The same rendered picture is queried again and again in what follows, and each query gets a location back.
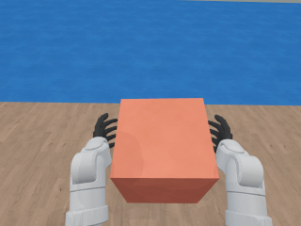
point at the left robot hand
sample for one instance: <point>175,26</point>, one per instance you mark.
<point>100,126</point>

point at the left robot forearm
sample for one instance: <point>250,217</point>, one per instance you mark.
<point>87,185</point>

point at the right robot hand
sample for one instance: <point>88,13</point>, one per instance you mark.
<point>223,128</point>

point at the carton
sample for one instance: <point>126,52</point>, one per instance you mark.
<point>163,151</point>

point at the right robot forearm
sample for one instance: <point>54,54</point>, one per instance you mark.
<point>245,185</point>

